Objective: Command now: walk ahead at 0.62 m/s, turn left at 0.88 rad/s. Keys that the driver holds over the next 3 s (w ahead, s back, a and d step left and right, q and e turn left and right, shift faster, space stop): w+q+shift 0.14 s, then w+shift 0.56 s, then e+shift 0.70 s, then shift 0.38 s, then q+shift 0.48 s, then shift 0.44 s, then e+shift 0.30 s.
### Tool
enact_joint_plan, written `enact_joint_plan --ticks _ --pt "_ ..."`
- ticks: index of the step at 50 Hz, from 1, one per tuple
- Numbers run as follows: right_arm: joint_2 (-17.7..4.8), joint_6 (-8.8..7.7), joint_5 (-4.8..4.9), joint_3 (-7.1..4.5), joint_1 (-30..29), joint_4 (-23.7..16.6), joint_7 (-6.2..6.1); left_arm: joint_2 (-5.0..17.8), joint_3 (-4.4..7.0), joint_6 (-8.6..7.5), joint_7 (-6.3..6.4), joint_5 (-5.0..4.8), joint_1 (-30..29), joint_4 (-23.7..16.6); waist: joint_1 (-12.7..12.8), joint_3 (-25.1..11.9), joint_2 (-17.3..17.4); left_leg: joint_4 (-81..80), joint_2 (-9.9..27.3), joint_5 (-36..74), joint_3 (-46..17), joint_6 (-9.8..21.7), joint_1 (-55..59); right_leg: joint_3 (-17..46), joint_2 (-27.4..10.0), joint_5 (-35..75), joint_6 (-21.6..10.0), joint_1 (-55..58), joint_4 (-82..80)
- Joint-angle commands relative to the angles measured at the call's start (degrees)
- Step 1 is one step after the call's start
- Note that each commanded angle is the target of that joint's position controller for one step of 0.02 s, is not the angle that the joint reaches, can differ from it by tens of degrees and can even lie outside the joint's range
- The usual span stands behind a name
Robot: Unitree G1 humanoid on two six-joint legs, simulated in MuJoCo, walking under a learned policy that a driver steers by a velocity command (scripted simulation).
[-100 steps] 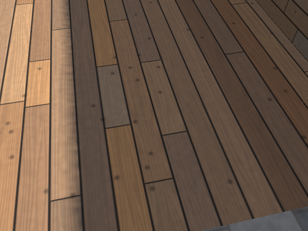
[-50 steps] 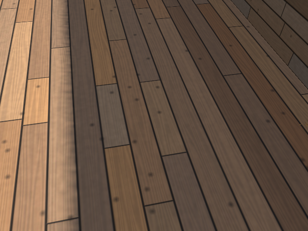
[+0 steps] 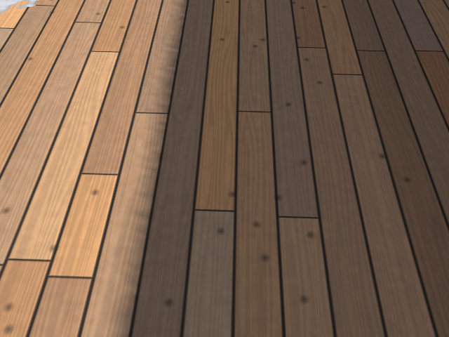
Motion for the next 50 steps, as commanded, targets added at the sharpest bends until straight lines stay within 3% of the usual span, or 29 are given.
enact_joint_plan --ticks 1,4,6,12,17,20,21,22,23,24,25,26,27,28,30,32,35,37,38,39,41,42,43,44,45,46,47,49,50 --pt "-9.0 -0.3 -0.12 -2.14 4.54 -2.96 -0.82 9.74 1.52 -2.95 -0.7 0.47 -4.89 -9.78 2.12 0.62 -4.3 -35.54 24.14 -36.0 -55.37 11.61 16.06 12.05 -1.21 3.95 1.75 -30.84 4.35" --pt "-9.23 -3.2 0.24 -2.09 4.1 -2.34 -1.37 7.08 0.43 -0.55 -0.02 1.39 -4.66 -8.74 3.76 -1.74 -2.11 -32.99 14.28 -13.31 -37.33 6.61 10.75 11.14 -4.14 11.69 3.51 -19.93 -7.64" --pt "-9.65 -4.18 0.5 -2.36 6.31 -2.22 -0.87 6.2 -0.06 0.39 -0.18 1.08 -6.96 -9.69 2.39 -2.92 -1.26 -31.72 11.05 -6.17 -32.79 5.74 12.04 9.81 -4.13 16.02 4.48 -19.65 -12.7" --pt "-9.24 -4.93 0.51 -2.31 14.88 -1.85 -0.68 5.33 -0.69 0.43 -1.19 0.67 -17.5 -13.78 -3.98 -1.2 3.57 -32.25 11.8 -0.52 -31.37 2.75 21.57 7.91 -3.73 27.75 4.9 -25.87 -29.64" --pt "-10.01 -5.57 0.14 -1.91 17.45 -1.6 -1.18 5.99 -0.64 -0.7 -2.61 0.1 -23.63 -17.13 -6.84 0.37 6.19 -31.01 14.17 8.61 -30.22 2.02 26.73 5.34 -1.62 28.74 2.39 -23.99 -38.93" --pt "-11.79 -6.07 0.3 -1.9 14.16 -1.71 -1.78 7.87 0.17 -1.26 -2.42 -0.21 -17.74 -17.16 -2.32 -1.26 7.94 -27.21 16.01 29.32 -27.71 -0.76 26.78 4.18 0.86 24.68 -0.43 -12.3 -43.75" --pt "-13.0 -6.33 0.17 -2.06 13.62 -1.41 -1.67 9.62 1.03 -1.35 -1.72 -0.42 -12.24 -15.88 0.48 -4.51 7.92 -21.16 15.62 43.65 -26.04 -1.85 26.71 3.07 3.13 20.99 -1.66 -4.53 -43.59" --pt "-13.91 -6.41 -0.17 -2.17 12.56 -1.05 -1.38 11.6 2.05 -1.51 -0.72 -0.69 -1.83 -13.13 5.96 -10.5 6.3 -9.3 13.6 51.81 -22.77 -3.11 24.4 2.39 4.25 19.1 -3.36 7.69 -43.67" --pt "-13.0 -6.74 -0.3 -1.86 9.76 -1.81 -1.13 14.32 3.14 -1.68 0.58 0.04 11.56 -10.3 13.17 -16.83 4.85 7.02 10.93 43.8 -21.0 -4.02 12.89 7.67 -1.37 13.8 -5.29 24.45 -41.41" --pt "-5.15 -7.34 1.32 0.08 12.12 -4.26 -0.92 20.25 4.44 -1.79 1.23 2.3 20.18 -8.9 13.42 -25.28 -9.43 28.97 3.94 12.04 -16.32 -6.04 -3.84 32.85 -16.62 -13.8 -9.14 39.57 -46.72" --pt "-4.88 -7.63 1.89 0.87 14.83 -4.5 -0.77 19.84 4.55 -1.8 0.03 1.64 17.19 -7.86 9.35 -25.02 -17.88 36.92 0.13 -8.96 -17.02 -5.8 -15.32 59.18 -21.88 -22.64 -12.31 39.39 -59.21" --pt "-7.5 -7.03 0.52 0.62 8.98 -4.21 -1.07 14.13 3.65 -1.58 -0.35 0.98 10.22 -8.59 7.83 -12.35 -8.37 39.54 5.33 -3.27 -15.75 -5.14 -20.54 51.02 -19.89 -20.68 -12.04 30.36 -58.58" --pt "-8.1 -7.02 -0.53 0.82 4.97 -4.7 -0.33 10.74 2.9 -1.83 -0.68 0.39 8.64 -8.41 7.57 -8.33 -0.69 36.64 7.51 0.6 -14.83 -5.31 -19.01 41.01 -17.13 -12.02 -11.85 22.77 -58.32" --pt "-7.3 -6.86 -0.94 1.07 2.76 -5.34 0.33 9.1 2.31 -2.07 -0.79 0.77 7.84 -7.71 6.15 -5.7 0.82 33.68 8.98 1.26 -14.28 -5.56 -17.4 34.39 -14.34 -5.03 -11.17 17.15 -59.54" --pt "-5.02 -5.66 -1.96 1.92 2.03 -6.33 1.47 6.52 1.19 -2.89 -0.73 0.33 9.53 -5.06 3.55 -2.7 -2.94 30.33 10.6 1.1 -14.28 -6.5 -16.57 27.68 -10.89 0.24 -10.12 11.17 -62.34" --pt "-4.13 -4.84 -2.09 2.58 -1.21 -7.98 1.93 6.96 1.22 -3.87 -0.92 -0.98 11.56 -3.23 2.61 0.43 -3.36 27.82 11.8 2.3 -12.78 -7.36 -20.67 23.63 -10.04 5.36 -10.3 9.61 -65.64" --pt "-4.49 -5.09 -2.18 3.55 -10.8 -12.16 2.35 7.5 1.06 -4.72 -1.38 -1.69 13.21 -2.15 3.09 3.85 -2.2 15.56 13.11 10.68 -7.52 -8.38 -22.07 14.82 -6.87 20.14 -10.26 7.12 -69.8" --pt "-1.58 -6.14 -2.25 5.03 -15.36 -13.78 3.02 6.1 0.54 -5.01 -1.24 -2.59 14.45 -1.1 3.65 5.2 0.05 0.44 11.1 19.49 -2.74 -8.83 -10.0 9.53 -3.25 44.43 -8.67 1.22 -68.99" --pt "0.0 -6.67 -1.89 5.65 -16.73 -14.04 3.3 7.66 0.78 -5.21 -1.03 -3.04 16.36 -0.27 4.48 4.27 -0.69 -3.72 9.27 24.26 -1.69 -8.82 -2.97 10.02 -4.11 52.13 -8.44 -0.09 -69.5" --pt "-0.59 -6.94 -1.65 5.54 -16.43 -13.61 3.08 9.39 1.11 -5.27 -0.91 -3.14 17.26 0.42 4.34 3.08 -1.02 -6.52 7.78 27.11 -1.83 -8.77 0.57 10.24 -4.41 57.42 -7.92 2.46 -68.21" --pt "-3.58 -7.04 -2.22 4.69 -13.13 -12.05 1.73 12.18 1.64 -4.83 -0.55 -2.98 17.9 1.07 3.09 -1.44 -2.51 -10.53 4.39 25.94 -2.23 -8.04 5.93 11.49 -4.47 68.45 -6.13 10.69 -60.5" --pt "-5.76 -7.2 -2.72 3.95 -7.95 -10.24 0.76 13.13 1.85 -4.37 -0.15 -2.89 17.88 1.12 1.02 -5.16 -3.84 -11.34 2.86 23.98 -3.02 -7.57 12.15 12.35 -3.98 72.68 -4.83 12.77 -52.93" --pt "-7.55 -7.45 -2.94 3.23 -0.23 -7.94 -0.19 14.65 2.21 -3.71 0.2 -3.32 16.12 0.66 -3.37 -8.83 -5.07 -14.46 4.17 26.85 -4.79 -7.2 20.71 12.34 -2.79 71.55 -3.42 11.73 -41.44" --pt "-10.75 -7.87 -3.8 2.32 6.52 -6.13 -1.18 13.36 2.15 -3.36 0.46 -3.95 15.12 -0.57 -5.88 -13.09 -4.54 -14.2 10.87 37.3 -8.96 -6.91 30.9 12.44 -0.11 58.89 -2.34 5.75 -28.0" --pt "-15.48 -7.86 -5.06 1.33 11.57 -6.35 -1.83 5.85 0.96 -2.95 0.8 -4.31 18.51 -3.18 -3.98 -24.09 8.26 -3.24 30.7 79.31 -20.89 -2.74 47.03 7.89 6.32 9.29 -1.18 -5.94 -4.09" --pt "-13.44 -7.39 -2.79 1.15 11.79 -7.76 -0.55 6.01 0.9 -1.55 2.35 -7.64 24.77 -4.01 -1.97 -39.56 13.44 -1.47 43.09 93.41 -34.03 4.65 58.01 11.05 8.61 -10.75 -0.76 -14.94 14.61" --pt "-10.15 -6.22 -0.79 1.26 7.61 -9.45 -0.81 10.76 2.16 -0.49 2.43 -4.88 20.0 -3.7 -2.27 -38.36 5.77 -5.4 36.77 79.65 -28.22 2.65 50.09 11.85 4.69 -3.6 -0.94 -15.93 12.66" --pt "-4.03 -5.72 -0.81 2.77 1.18 -8.64 -1.76 8.18 2.17 0.87 1.15 -2.75 15.37 -4.44 1.08 -21.08 5.6 -12.8 29.81 56.55 -19.08 -1.09 34.63 9.86 0.71 1.66 0.51 -20.47 4.74" --pt "-3.45 -5.61 -0.62 2.93 0.65 -8.08 -2.56 6.92 2.13 2.1 0.4 -1.57 14.48 -4.48 2.21 -15.5 7.36 -16.01 28.13 51.93 -15.57 -1.49 27.38 9.3 -0.31 2.47 1.28 -19.48 2.89"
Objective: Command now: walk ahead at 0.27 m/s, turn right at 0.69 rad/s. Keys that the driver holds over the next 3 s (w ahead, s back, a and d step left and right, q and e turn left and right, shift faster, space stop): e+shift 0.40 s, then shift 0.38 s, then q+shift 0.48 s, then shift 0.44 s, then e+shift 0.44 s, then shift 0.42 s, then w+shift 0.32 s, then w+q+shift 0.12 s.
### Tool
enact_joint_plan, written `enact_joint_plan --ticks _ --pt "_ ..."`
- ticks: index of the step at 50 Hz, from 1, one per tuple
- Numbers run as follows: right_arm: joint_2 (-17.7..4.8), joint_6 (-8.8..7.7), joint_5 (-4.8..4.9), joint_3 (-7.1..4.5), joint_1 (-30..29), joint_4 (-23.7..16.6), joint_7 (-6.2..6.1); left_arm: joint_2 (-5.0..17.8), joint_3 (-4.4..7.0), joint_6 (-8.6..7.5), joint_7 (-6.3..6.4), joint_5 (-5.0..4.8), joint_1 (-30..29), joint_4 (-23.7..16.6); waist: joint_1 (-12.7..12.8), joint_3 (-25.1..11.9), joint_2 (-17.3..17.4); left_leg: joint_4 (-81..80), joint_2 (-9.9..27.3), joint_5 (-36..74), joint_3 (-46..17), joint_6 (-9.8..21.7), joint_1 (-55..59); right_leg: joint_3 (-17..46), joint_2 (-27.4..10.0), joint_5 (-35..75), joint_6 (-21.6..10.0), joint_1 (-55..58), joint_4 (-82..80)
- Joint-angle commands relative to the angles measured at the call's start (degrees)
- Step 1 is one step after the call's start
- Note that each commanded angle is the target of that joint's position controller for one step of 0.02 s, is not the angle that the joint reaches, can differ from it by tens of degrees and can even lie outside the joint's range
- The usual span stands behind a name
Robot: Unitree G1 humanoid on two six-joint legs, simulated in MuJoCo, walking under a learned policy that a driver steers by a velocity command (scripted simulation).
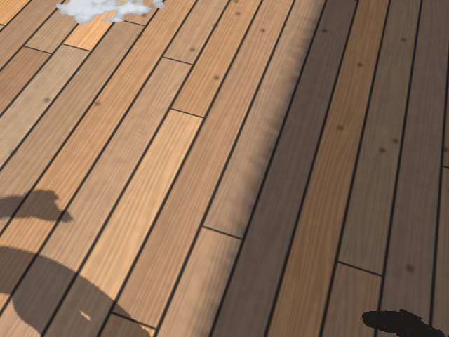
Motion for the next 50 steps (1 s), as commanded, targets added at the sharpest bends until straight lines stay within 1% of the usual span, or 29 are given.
enact_joint_plan --ticks 1,4,7,10,13,14,15,16,17,18,20,22,23,25,27,30,33,34,36,37,38,39,40,41,42,43,45,47,50 --pt "-5.7 0.4 1.19 -2.37 11.57 0.11 -1.88 3.17 1.47 2.85 -1.19 2.7 5.06 -3.57 -4.13 -14.75 7.25 -9.67 17.85 38.37 -11.25 9.36 22.94 -0.04 -4.9 1.88 2.01 -12.12 1.98" --pt "-7.0 -0.04 1.12 -3.11 7.32 -0.3 -1.61 1.79 1.64 5.1 -1.49 2.88 2.55 -6.45 -0.76 -12.12 7.76 -14.3 18.9 31.03 -5.32 10.73 13.08 -1.4 -6.18 6.13 2.11 -10.31 -1.8" --pt "-6.88 -0.05 0.95 -3.39 3.45 -0.65 -1.26 1.74 1.21 5.72 -2.49 2.77 -1.02 -9.05 1.08 -10.87 8.87 -14.53 16.08 19.69 3.2 7.11 7.56 -2.9 -8.03 19.35 0.32 -4.62 -15.62" --pt "-8.96 0.38 1.48 -4.53 4.76 -0.55 -0.75 3.17 1.32 6.07 -3.45 2.51 -5.75 -10.62 -0.73 -10.01 8.56 -11.73 16.49 9.76 6.98 4.67 7.81 -6.45 -6.26 22.93 -0.69 0.02 -25.12" --pt "-11.23 2.18 1.74 -5.9 8.05 -0.26 -0.1 5.16 2.01 5.91 -3.57 2.58 -9.63 -13.19 -2.83 -8.43 7.65 -6.31 19.43 3.03 7.07 2.55 11.56 -8.84 -4.84 15.8 -2.02 0.68 -31.2" --pt "-11.54 3.02 1.93 -6.2 8.95 -0.1 -0.04 5.41 2.28 5.49 -3.49 2.79 -8.9 -13.27 -2.58 -8.2 6.27 -2.12 19.0 0.09 7.97 1.17 12.28 -9.1 -4.09 15.12 -2.74 2.48 -34.68" --pt "-11.19 4.08 1.57 -6.41 12.15 0.78 0.16 6.53 2.84 4.65 -3.11 3.34 -5.3 -11.96 -1.86 -9.33 0.76 7.53 16.59 -5.26 9.54 -0.73 11.87 -6.15 -3.64 16.26 -3.82 6.83 -39.37" --pt "-9.82 5.23 0.93 -6.25 15.64 -0.23 0.61 13.36 4.33 3.7 -1.9 3.51 -3.05 -11.86 -2.53 -7.36 -15.81 25.02 9.67 -24.36 12.58 -4.38 3.3 12.25 -13.85 34.27 -7.01 9.38 -48.07" --pt "-7.62 6.62 0.86 -5.24 15.33 -4.21 0.22 19.79 5.77 3.58 -1.98 2.74 -2.42 -13.63 -3.53 -10.56 -19.66 36.68 -0.5 -38.9 2.7 -7.15 -10.96 34.0 -23.21 45.0 -17.33 15.59 -51.44" --pt "-8.66 7.07 0.15 -4.93 12.94 -4.57 -0.33 19.45 6.57 3.82 -1.89 1.57 -0.76 -14.17 -0.74 -14.98 -13.0 41.1 0.43 -35.32 -4.5 -6.92 -12.29 34.57 -22.89 35.02 -19.49 17.38 -54.72" --pt "-8.59 6.17 1.02 -4.98 8.2 -4.67 -1.06 13.93 4.94 4.69 -1.03 2.23 -6.44 -14.17 -2.95 -9.15 -8.14 36.23 2.14 -23.57 -7.42 -5.43 -11.58 23.93 -15.89 24.02 -15.62 11.58 -54.38" --pt "-9.42 6.33 0.25 -5.28 10.32 -3.01 -1.35 9.02 3.43 4.88 -0.68 1.86 -11.06 -15.5 -4.8 -10.75 -7.91 33.44 1.66 -18.33 -6.24 -4.55 -5.63 17.27 -12.41 30.79 -13.02 8.41 -53.19" --pt "-9.01 6.73 0.3 -5.18 11.04 -2.38 -1.28 8.28 3.09 4.63 -0.9 1.92 -10.31 -15.26 -4.74 -12.37 -5.69 32.76 0.94 -18.21 -6.02 -4.32 -3.68 16.24 -12.2 35.44 -12.91 8.51 -52.44" --pt "-7.42 7.17 0.99 -4.68 11.28 -2.08 -1.12 8.93 3.21 4.15 -1.31 2.18 -8.4 -14.28 -4.31 -13.89 -2.83 28.76 0.05 -18.91 -5.89 -4.1 -1.9 15.8 -12.24 38.05 -13.08 9.55 -51.97" --pt "-6.52 7.45 1.28 -4.26 10.6 -2.29 -1.16 9.32 3.21 4.11 -1.36 2.39 -7.44 -13.69 -3.43 -13.73 -3.81 24.43 -0.4 -18.37 -6.0 -3.63 -0.98 16.61 -12.45 33.66 -13.19 9.98 -52.6" --pt "-6.49 7.69 1.29 -4.05 10.02 -2.47 -1.08 8.81 2.77 4.45 -1.65 2.81 -8.55 -13.51 -2.81 -12.41 -5.93 17.94 -1.41 -17.51 -5.55 -2.68 3.21 17.41 -11.73 23.7 -12.7 6.95 -53.82" --pt "-6.7 7.57 1.69 -4.07 11.21 -2.36 -1.14 8.62 2.47 4.79 -2.12 3.14 -9.46 -13.02 -2.84 -10.99 -7.07 11.07 -3.07 -18.27 -4.41 -1.51 8.39 19.29 -11.5 20.06 -11.93 4.33 -53.82" --pt "-6.62 7.4 1.83 -4.06 12.22 -2.19 -1.22 8.57 2.36 4.89 -2.15 3.04 -9.73 -12.76 -3.21 -10.58 -7.03 7.75 -3.46 -17.71 -4.04 -0.97 10.28 20.17 -11.53 20.02 -11.43 3.88 -53.45" --pt "-5.66 6.66 1.5 -3.82 15.91 -1.22 -1.52 7.96 1.92 4.97 -1.78 2.06 -10.94 -12.36 -5.7 -9.65 -5.41 -5.73 -3.84 -10.85 -3.48 0.76 18.31 20.04 -9.7 17.63 -8.42 -0.01 -51.22" --pt "-7.6 6.05 0.64 -3.97 15.32 -1.76 -1.87 5.85 1.27 4.68 -1.49 1.87 -10.06 -12.34 -5.03 -8.61 -0.46 -12.9 1.57 -11.81 -10.06 2.22 19.99 18.06 -6.64 13.12 -5.23 -2.66 -47.82" --pt "-11.63 5.5 -0.25 -4.36 12.91 -3.37 -2.01 2.38 0.25 4.3 -1.39 1.49 -8.36 -12.77 -3.28 -8.9 9.71 -20.2 14.11 -14.13 -25.21 5.75 20.63 10.05 0.97 5.82 -2.18 -6.68 -39.05" --pt "-12.52 5.38 -0.02 -4.83 10.59 -3.19 -1.62 5.56 1.14 4.29 -1.26 2.35 -10.98 -12.88 -4.4 -5.59 13.14 -20.99 19.25 -7.14 -29.6 10.71 9.57 4.06 4.89 -0.74 -1.05 -2.75 -31.97" --pt "-7.95 4.85 0.35 -3.37 8.96 -3.04 -1.27 5.28 1.12 4.4 -1.35 2.77 -10.86 -11.89 -3.32 -5.28 8.44 -20.91 16.43 -3.38 -26.75 11.12 6.91 6.56 2.67 1.28 -0.71 2.38 -28.74" --pt "-5.4 4.42 0.91 -2.4 6.19 -2.62 -0.96 3.5 0.56 4.49 -1.59 2.6 -8.96 -10.4 -1.19 -5.4 7.52 -19.94 12.5 -1.45 -22.2 9.21 6.38 5.01 1.14 4.88 -0.32 5.6 -30.57" --pt "-6.4 4.4 1.1 -2.69 4.88 -2.58 -0.74 3.13 0.31 4.37 -1.54 2.58 -8.51 -9.72 -0.83 -5.34 9.18 -17.7 8.55 1.85 -19.06 6.87 8.75 2.55 0.65 7.39 0.06 6.07 -33.38" --pt "-9.52 4.56 1.57 -3.9 6.1 -2.25 -0.58 3.92 0.47 4.17 -1.28 2.74 -9.62 -10.06 -2.17 -5.16 11.33 -14.36 6.57 8.72 -18.65 6.41 13.35 0.54 1.47 7.37 0.28 3.64 -35.21" --pt "-13.55 5.2 2.05 -5.87 12.3 -1.06 0.01 5.04 0.65 3.84 -0.56 2.26 -11.33 -10.57 -5.33 -7.31 10.24 -9.72 7.15 21.56 -21.89 8.26 22.77 -1.21 3.22 2.82 1.01 -1.63 -35.06" --pt "-14.38 5.76 2.26 -6.88 16.05 -0.15 0.19 4.75 0.5 3.68 0.29 1.46 -13.14 -11.67 -7.01 -8.9 9.04 -8.42 9.08 25.63 -26.88 10.09 28.43 -0.08 2.72 0.86 1.62 -5.9 -33.25" --pt "-13.81 6.56 1.97 -7.71 15.33 -0.11 0.28 4.22 0.14 3.32 1.05 0.95 -14.12 -12.81 -6.95 -10.3 8.78 -8.83 8.56 24.59 -31.35 10.91 29.12 1.3 2.61 -0.19 1.73 -6.4 -32.42"
Over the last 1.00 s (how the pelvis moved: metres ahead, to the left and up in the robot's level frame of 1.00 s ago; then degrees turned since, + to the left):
0.73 0.06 0.02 9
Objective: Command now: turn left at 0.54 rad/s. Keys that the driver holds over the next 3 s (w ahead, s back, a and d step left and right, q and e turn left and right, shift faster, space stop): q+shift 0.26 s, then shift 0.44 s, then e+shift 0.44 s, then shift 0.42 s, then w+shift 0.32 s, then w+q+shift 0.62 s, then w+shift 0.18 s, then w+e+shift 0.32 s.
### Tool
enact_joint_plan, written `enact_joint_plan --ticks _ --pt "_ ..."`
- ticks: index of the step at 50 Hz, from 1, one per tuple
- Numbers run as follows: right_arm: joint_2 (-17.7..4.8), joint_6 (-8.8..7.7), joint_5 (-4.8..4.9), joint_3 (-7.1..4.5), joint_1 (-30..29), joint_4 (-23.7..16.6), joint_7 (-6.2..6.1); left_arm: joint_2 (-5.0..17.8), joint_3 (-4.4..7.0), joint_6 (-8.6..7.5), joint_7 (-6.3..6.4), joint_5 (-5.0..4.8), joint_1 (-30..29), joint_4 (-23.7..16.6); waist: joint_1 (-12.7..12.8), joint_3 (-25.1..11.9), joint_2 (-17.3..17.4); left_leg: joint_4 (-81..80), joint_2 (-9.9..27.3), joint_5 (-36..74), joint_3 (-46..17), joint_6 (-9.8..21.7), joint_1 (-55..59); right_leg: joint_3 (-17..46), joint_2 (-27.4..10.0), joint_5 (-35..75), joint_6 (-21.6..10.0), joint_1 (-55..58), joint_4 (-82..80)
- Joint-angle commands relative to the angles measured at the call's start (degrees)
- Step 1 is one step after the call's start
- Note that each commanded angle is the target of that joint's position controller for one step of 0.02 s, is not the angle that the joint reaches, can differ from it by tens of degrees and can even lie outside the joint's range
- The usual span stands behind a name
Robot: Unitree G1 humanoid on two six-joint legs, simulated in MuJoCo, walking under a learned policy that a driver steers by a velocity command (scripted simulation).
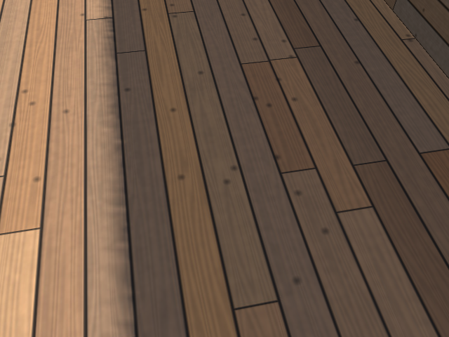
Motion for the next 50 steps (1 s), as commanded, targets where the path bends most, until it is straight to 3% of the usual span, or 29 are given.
enact_joint_plan --ticks 1,3,5,6,7,8,9,10,12,15,17,23,25,26,27,28,29,30,32,33,35,36,37,40,44,47,48,49,50 --pt "-11.41 0.39 -0.04 -4.24 1.53 -2.48 0.03 4.49 1.1 -1.23 0.9 -0.54 -0.47 -4.93 0.34 -6.6 8.26 -4.69 13.2 28.81 -22.0 9.91 16.05 0.45 0.8 -1.55 0.12 -9.93 -0.29" --pt "-11.48 0.97 0.06 -4.77 -1.21 -3.02 0.46 4.45 0.99 -1.54 1.05 -0.6 1.64 -4.6 1.76 -7.1 7.99 -5.22 11.34 23.07 -22.69 8.36 11.82 0.49 1.23 0.71 -0.63 -4.59 -5.6" --pt "-10.79 1.4 0.73 -4.91 -6.52 -4.56 0.74 4.92 1.2 -1.87 1.67 -0.07 7.86 -2.73 5.77 -7.4 6.93 -3.49 6.71 11.72 -19.83 3.36 0.43 0.26 0.21 9.65 -2.06 9.54 -19.62" --pt "-7.63 1.25 0.9 -4.15 -6.2 -5.66 0.62 9.82 2.32 -1.99 2.22 0.89 9.32 -2.53 5.42 -6.82 -0.16 2.88 1.48 -2.32 -14.72 -0.81 -10.08 9.28 -10.08 6.97 -4.82 17.34 -26.39" --pt "-3.81 1.08 0.43 -3.42 -1.62 -5.9 0.22 15.08 3.11 -1.46 2.29 1.21 3.91 -4.82 2.67 -5.53 -13.8 16.64 -7.67 -20.35 -1.17 -3.36 -20.06 24.52 -26.09 9.92 -10.52 17.47 -29.01" --pt "-9.89 1.35 -1.74 -4.54 -3.16 -5.46 0.04 13.1 2.8 -1.12 1.82 2.09 2.73 -5.23 3.05 -2.69 -9.7 27.44 -0.96 -21.01 0.66 -3.99 -19.08 21.84 -29.4 19.51 -14.9 8.2 -27.22" --pt "-11.33 1.7 -1.59 -5.31 -2.38 -4.16 0.44 8.14 1.28 -1.39 1.56 2.04 -0.02 -5.98 0.86 -1.56 -5.07 33.08 -0.23 -17.78 0.23 -3.68 -15.72 16.15 -24.95 25.63 -14.24 5.44 -25.75" --pt "-10.67 2.25 -1.51 -5.29 -0.32 -2.89 0.97 6.02 0.57 -1.55 1.42 1.87 -2.7 -6.34 -0.87 -0.41 -4.04 37.06 0.07 -14.19 0.8 -3.82 -14.91 9.36 -20.46 28.86 -12.1 3.95 -24.45" --pt "-9.88 3.04 -0.83 -4.88 1.86 -2.24 2.32 6.21 0.47 -1.96 1.84 1.94 -3.57 -6.93 -1.13 -1.43 -7.58 41.21 0.78 -10.25 2.82 -5.0 -16.66 1.89 -16.46 34.33 -10.39 7.01 -22.58" --pt "-8.42 3.15 -0.44 -3.73 -3.04 -4.4 2.92 7.68 1.14 -2.29 1.58 1.72 3.69 -5.0 2.85 -1.98 -6.99 36.17 1.44 -9.89 4.03 -6.48 -18.6 0.7 -17.52 39.96 -11.89 12.77 -20.86" --pt "-7.5 3.32 -0.48 -3.1 -4.94 -5.38 2.88 8.89 1.71 -2.53 1.31 1.52 7.01 -3.51 4.21 -2.81 -7.25 31.48 1.15 -11.47 3.67 -6.34 -18.2 1.26 -19.22 43.34 -13.12 16.25 -19.58" --pt "-5.85 3.19 0.31 -1.55 -6.32 -6.19 1.7 10.59 2.31 -2.5 -0.48 1.38 6.75 -1.63 4.28 -3.95 -11.08 14.01 -0.15 -14.78 7.91 -3.61 -4.57 -1.38 -19.06 46.62 -12.71 11.85 -15.5" --pt "-5.33 2.67 0.16 -1.19 -4.66 -5.61 1.17 10.94 2.4 -2.09 -0.77 0.77 6.54 -0.69 2.78 -4.42 -10.49 3.7 -0.78 -9.64 8.86 -2.35 0.74 -1.76 -18.35 46.04 -11.4 10.77 -12.25" --pt "-5.23 2.03 -0.51 -0.91 -2.95 -4.89 0.79 10.76 2.31 -1.81 -0.74 0.19 6.32 -0.2 1.08 -4.53 -8.63 -7.1 -0.37 -0.32 8.21 -1.62 6.36 -3.05 -17.37 42.7 -9.08 8.01 -9.75" --pt "-7.81 1.18 -1.65 -1.19 -1.65 -4.48 0.3 9.05 1.79 -1.84 -0.7 0.13 8.03 0.0 1.07 -6.91 -3.53 -11.68 4.86 5.78 1.25 -0.58 15.46 -4.79 -15.7 34.09 -5.69 1.93 -5.67" --pt "-12.91 0.26 -1.92 -1.61 -1.38 -5.86 -0.04 2.82 -0.03 -1.7 -1.18 0.8 9.49 -2.66 2.48 -9.54 11.95 -11.78 22.1 24.18 -18.38 3.98 24.05 -9.66 -9.66 3.57 -1.17 -10.7 4.63" --pt "-12.16 -0.2 -0.29 -1.63 0.17 -4.34 -0.51 4.65 0.28 -0.26 -0.49 0.67 6.62 -2.02 -0.61 -8.75 11.46 -8.39 25.21 33.98 -16.62 12.31 13.77 -4.71 -6.75 -9.47 -0.63 -6.79 8.73" --pt "-9.19 -0.44 -0.12 -0.65 -2.13 -4.06 -0.48 6.34 0.7 0.54 -0.51 0.38 6.65 -1.41 1.08 -5.39 8.1 -8.83 22.05 31.81 -13.12 13.02 12.07 -2.86 -7.09 -8.48 -0.34 -7.08 11.46" --pt "-6.21 -0.23 -0.67 0.69 -8.46 -4.29 -0.97 6.74 1.05 0.6 -0.85 0.47 7.44 0.63 3.69 -1.25 8.08 -10.9 15.44 22.9 -7.08 8.55 8.38 -2.33 -7.09 -1.82 -0.06 -6.71 9.5" --pt "-6.67 -0.33 -0.61 0.63 -8.42 -3.94 -1.39 7.49 1.38 0.66 -0.99 1.04 8.65 1.58 3.66 -1.33 9.44 -10.39 14.06 26.56 -5.56 8.08 8.49 -3.16 -6.4 0.21 0.28 -5.95 9.65" --pt "-6.33 -0.53 -0.51 0.87 -7.1 -2.88 -1.4 6.38 1.09 0.62 -1.14 1.04 10.37 3.17 3.6 -3.89 7.53 -9.23 13.33 29.71 -3.72 8.18 9.6 -3.38 -5.64 1.24 0.78 -3.67 8.89" --pt "-4.43 -0.75 -0.63 1.58 -7.45 -2.28 -1.47 4.73 0.52 0.68 -1.36 0.67 11.2 4.19 3.86 -4.68 6.4 -9.79 13.39 26.63 -1.82 7.75 9.1 -2.93 -5.89 1.74 0.9 -1.3 5.73" --pt "-4.57 -0.86 -0.92 1.58 -7.68 -1.89 -1.61 3.98 0.21 0.74 -1.49 0.42 10.33 4.39 3.33 -3.88 7.09 -9.82 13.13 22.61 -0.83 7.32 8.29 -3.13 -5.49 2.33 0.82 -0.2 3.14" --pt "-9.31 -0.03 -0.97 -0.37 -5.99 -0.82 -2.08 6.89 1.23 0.72 -1.67 0.36 7.36 3.14 1.57 -2.02 8.98 -8.31 15.51 17.72 -1.98 8.94 8.41 -4.49 -4.12 0.41 -0.01 -3.78 5.29" --pt "-8.94 0.59 -1.06 -1.1 -6.28 -0.85 -2.36 5.48 1.27 0.44 -2.28 0.18 6.39 1.89 1.59 -2.1 7.22 -7.03 19.19 16.94 -1.93 10.21 8.26 -5.6 -5.26 -1.87 -1.4 -4.99 6.23" --pt "-9.56 0.6 -0.95 -1.68 -8.64 -1.21 -2.48 4.72 1.43 0.11 -2.79 -0.11 8.42 1.58 3.52 -3.54 6.81 -2.76 19.37 17.27 1.29 7.8 6.75 -7.14 -4.67 1.93 -3.16 0.26 -1.65" --pt "-9.71 0.68 -0.75 -1.89 -9.36 -1.21 -2.49 4.71 1.55 -0.29 -2.81 -0.02 10.21 1.92 4.89 -3.95 5.39 1.06 18.09 13.27 3.7 5.24 4.32 -6.55 -3.98 7.35 -4.15 4.35 -8.42" --pt "-8.87 0.77 -0.85 -1.95 -8.01 -1.04 -2.31 7.52 2.33 -0.93 -2.48 0.81 11.25 1.88 5.27 -2.97 -2.54 10.87 14.11 2.92 8.01 0.89 -1.13 3.59 -7.45 12.18 -6.02 7.66 -18.32" --pt "-5.1 1.2 -1.19 -0.94 -8.77 -4.46 -2.21 16.96 4.57 -1.59 -2.19 0.95 11.62 0.38 3.79 -0.72 -17.37 24.25 2.38 -20.21 13.29 -4.6 -17.31 29.09 -23.6 31.26 -12.09 11.38 -22.59"
Over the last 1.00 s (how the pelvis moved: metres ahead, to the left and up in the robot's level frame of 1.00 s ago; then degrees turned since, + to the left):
0.14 -0.02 0.02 -24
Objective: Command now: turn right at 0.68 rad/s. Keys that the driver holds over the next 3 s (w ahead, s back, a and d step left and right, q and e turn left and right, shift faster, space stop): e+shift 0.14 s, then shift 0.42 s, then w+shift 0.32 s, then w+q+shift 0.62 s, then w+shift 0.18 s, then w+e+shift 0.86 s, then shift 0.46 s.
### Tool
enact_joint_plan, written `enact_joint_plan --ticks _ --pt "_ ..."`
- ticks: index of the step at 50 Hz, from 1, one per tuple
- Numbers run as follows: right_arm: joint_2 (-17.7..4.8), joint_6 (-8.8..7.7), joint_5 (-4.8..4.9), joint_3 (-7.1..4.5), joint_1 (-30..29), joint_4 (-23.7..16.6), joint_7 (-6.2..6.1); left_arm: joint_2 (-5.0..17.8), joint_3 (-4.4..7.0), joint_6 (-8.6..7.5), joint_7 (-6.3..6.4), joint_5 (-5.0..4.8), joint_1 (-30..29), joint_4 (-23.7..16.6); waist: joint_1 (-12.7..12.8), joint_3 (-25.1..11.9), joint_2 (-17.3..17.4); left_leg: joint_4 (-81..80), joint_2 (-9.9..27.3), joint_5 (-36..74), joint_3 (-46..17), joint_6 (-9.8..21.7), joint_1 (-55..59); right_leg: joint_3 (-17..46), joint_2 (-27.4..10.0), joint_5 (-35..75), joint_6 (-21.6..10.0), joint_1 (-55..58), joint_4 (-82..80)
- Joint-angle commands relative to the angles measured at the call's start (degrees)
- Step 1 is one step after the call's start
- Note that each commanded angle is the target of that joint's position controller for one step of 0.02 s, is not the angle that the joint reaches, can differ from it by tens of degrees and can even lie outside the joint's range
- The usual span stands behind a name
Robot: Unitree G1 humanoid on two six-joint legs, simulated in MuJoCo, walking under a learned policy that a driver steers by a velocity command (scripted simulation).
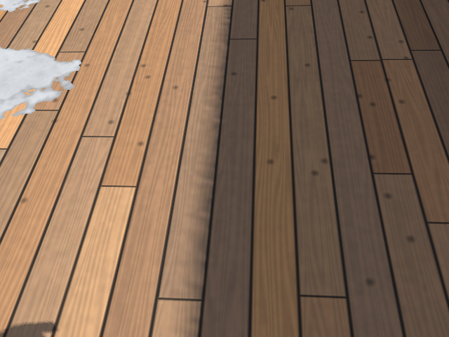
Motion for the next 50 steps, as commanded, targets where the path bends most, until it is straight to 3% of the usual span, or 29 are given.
enact_joint_plan --ticks 1,2,3,4,6,8,13,16,24,27,28,29,30,31,32,33,34,35,37,39,42,46,48,49,50 --pt "-3.39 0.15 -0.62 -0.62 -5.77 -7.8 -0.76 16.96 4.67 -1.43 0.41 0.59 8.41 -2.9 2.51 -2.47 -15.19 22.12 -4.84 -17.09 -8.38 -1.79 -20.15 38.11 -22.23 31.19 -13.61 8.62 -19.42" --pt "-4.28 0.19 -0.09 -0.75 -4.52 -7.12 -0.69 14.53 4.35 -1.16 0.76 0.21 6.63 -3.01 0.62 -1.79 -9.46 25.67 -2.95 -12.44 -10.93 -1.54 -20.67 32.89 -19.41 26.72 -13.94 8.38 -18.36" --pt "-5.39 -0.19 0.5 -1.05 -3.43 -6.19 -0.32 12.38 3.9 -0.67 1.09 -0.32 2.36 -3.88 -1.19 -0.52 -6.31 25.16 -1.46 -6.17 -11.5 -1.38 -20.41 28.04 -15.47 21.95 -11.82 7.21 -18.24" --pt "-6.22 -0.61 0.26 -1.32 -3.04 -5.82 -0.07 11.05 3.55 -0.28 1.28 -0.62 -0.86 -4.88 -2.12 -0.87 -6.46 24.06 -1.03 -2.46 -11.44 -1.52 -20.29 25.68 -12.39 20.76 -9.63 7.71 -18.1" --pt "-6.5 -0.6 -0.67 -1.41 -1.27 -5.07 0.65 9.95 3.38 -0.21 1.29 -0.95 -0.97 -5.66 -1.84 -4.44 -6.65 25.42 -1.66 1.07 -10.98 -2.57 -18.94 23.4 -9.73 27.0 -8.62 9.95 -16.62" --pt "-5.86 -0.34 -0.34 -1.21 -0.46 -5.12 0.97 10.55 3.74 -0.44 1.16 -1.08 1.0 -5.42 -1.35 -6.1 -5.08 24.81 -1.77 2.27 -10.9 -3.22 -19.84 23.29 -9.56 29.54 -8.21 12.47 -15.69" --pt "-6.27 0.24 -0.01 -1.14 -0.62 -5.06 0.52 9.91 3.25 -0.47 1.96 -0.22 3.62 -5.03 0.64 -5.6 -7.87 19.93 -1.24 2.38 -10.31 -3.72 -20.0 24.18 -9.4 30.83 -7.5 13.51 -15.59" --pt "-6.66 0.26 0.15 -1.17 -0.48 -4.77 0.48 10.08 2.9 -0.48 2.22 0.26 3.61 -4.99 0.91 -5.04 -7.78 17.2 -1.19 1.66 -10.36 -3.36 -18.72 25.48 -10.02 31.02 -7.83 12.95 -15.58" --pt "-5.96 -0.19 0.94 -0.41 0.57 -3.97 0.32 9.2 1.44 -0.98 2.23 1.18 0.7 -3.88 -0.04 -4.34 -7.58 5.16 -2.7 -1.37 -9.39 -0.93 -6.57 26.66 -9.74 36.3 -8.46 7.49 -13.13" --pt "-4.9 -0.66 1.3 0.07 3.77 -2.73 -0.21 8.35 0.67 -1.02 2.49 0.65 -1.87 -2.92 -2.45 -4.62 -7.16 -8.49 -3.45 3.09 -8.85 0.39 2.96 26.98 -8.21 37.04 -6.25 5.18 -11.07" --pt "-4.24 -1.2 0.94 0.36 5.88 -1.91 -0.48 7.66 0.24 -1.14 2.67 0.06 -2.98 -2.71 -4.15 -4.74 -6.07 -18.34 -2.16 12.21 -9.96 0.99 9.6 26.57 -6.76 31.95 -3.81 2.32 -10.25" --pt "-5.72 -2.05 -0.34 0.32 8.13 -1.36 -0.77 5.35 -0.51 -1.58 2.55 -0.04 -0.27 -2.17 -3.54 -8.77 -1.4 -20.68 3.35 8.05 -15.7 2.37 17.67 24.47 -3.87 12.62 -1.86 -1.56 -8.38" --pt "-9.87 -2.33 -0.87 -0.34 9.63 -1.47 -0.82 2.69 -1.15 -1.9 2.01 0.26 2.09 -2.29 -2.9 -9.48 8.91 -24.14 12.55 -8.47 -29.57 6.5 23.86 15.76 3.53 -9.55 -1.01 -11.4 1.86" --pt "-14.93 -2.15 -1.11 -2.17 14.32 1.39 0.14 7.72 -0.04 -1.75 2.03 1.37 -1.66 -3.17 -6.37 -4.42 12.17 -29.54 18.05 -24.89 -41.43 13.49 17.96 8.85 6.78 -14.86 -1.24 -18.81 10.63" --pt "-12.44 -2.48 -0.73 -1.95 13.63 2.03 0.93 9.7 0.69 -2.09 1.68 2.22 -4.87 -4.02 -5.45 2.04 7.81 -31.81 18.21 -31.96 -42.78 14.5 13.94 8.88 3.04 -11.48 -0.84 -23.29 17.9" --pt "-9.73 -3.04 0.06 -1.32 10.71 1.54 1.45 8.79 0.6 -2.67 0.75 2.14 -5.67 -3.81 -3.91 4.86 5.87 -32.52 15.94 -28.19 -39.38 13.33 11.11 8.3 0.87 -6.06 -0.01 -24.47 19.79" --pt "-8.39 -3.72 0.11 -1.06 8.91 1.08 1.73 8.07 0.44 -3.25 -0.18 1.85 -5.05 -3.12 -2.79 3.83 5.64 -32.88 13.51 -22.64 -35.09 11.72 11.18 7.09 -0.78 -1.73 1.01 -24.01 19.94" --pt "-7.79 -4.57 0.3 -0.96 9.57 1.5 1.71 7.61 0.4 -3.81 -1.08 2.21 -5.25 -2.79 -2.89 2.02 5.44 -33.04 11.75 -17.68 -31.82 11.19 11.95 5.46 -1.59 1.64 1.83 -23.41 20.55" --pt "-7.56 -5.92 0.49 -1.14 11.1 2.38 1.88 6.17 0.03 -4.34 -2.04 2.21 -6.64 -2.61 -3.42 -1.11 4.91 -32.86 9.03 -12.05 -26.94 10.6 13.52 3.18 -2.4 5.7 2.88 -23.02 20.16" --pt "-7.82 -6.65 0.95 -1.49 13.06 3.27 2.0 5.22 -0.34 -4.35 -2.3 1.75 -10.04 -3.71 -4.44 -0.43 5.22 -33.8 8.66 -10.27 -25.15 11.03 13.27 1.65 -3.39 7.84 3.85 -24.34 16.4" --pt "-8.29 -7.15 0.85 -1.96 15.0 3.88 2.21 4.71 -0.79 -4.4 -2.27 1.41 -14.19 -4.85 -5.92 0.76 5.85 -34.32 9.16 -7.47 -23.17 11.26 11.76 0.26 -4.13 9.22 4.86 -22.62 8.04" --pt "-9.59 -7.65 0.68 -2.41 16.27 4.19 2.5 5.37 -0.82 -4.95 -2.18 1.11 -17.48 -6.59 -6.19 2.63 5.18 -33.26 10.4 -5.65 -23.14 11.61 6.78 -0.4 -3.64 7.96 3.77 -14.2 -1.79" --pt "-10.65 -7.49 0.9 -2.81 14.63 3.64 2.55 5.96 -0.61 -5.46 -1.77 0.95 -14.58 -6.37 -3.93 2.89 4.58 -31.52 11.05 -4.78 -24.47 12.05 2.39 -0.42 -2.85 7.24 2.7 -5.99 -5.3" --pt "-10.82 -7.39 1.04 -2.91 13.09 3.21 2.56 6.59 -0.24 -5.91 -1.2 0.98 -9.72 -5.02 -0.99 1.88 3.0 -28.01 10.16 -2.06 -23.81 11.51 -1.16 -0.4 -2.36 8.23 2.26 2.01 -7.85" --pt "-9.54 -7.67 0.84 -2.55 11.91 2.76 2.67 8.6 0.74 -6.66 -0.17 1.29 -0.35 -2.07 3.56 -2.3 -0.37 -17.77 6.75 5.8 -21.05 10.35 -7.3 0.49 -2.05 7.11 1.77 16.13 -8.73"
Over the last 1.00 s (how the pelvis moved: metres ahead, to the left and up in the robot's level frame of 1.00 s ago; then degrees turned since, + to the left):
-0.06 -0.03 -0.02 11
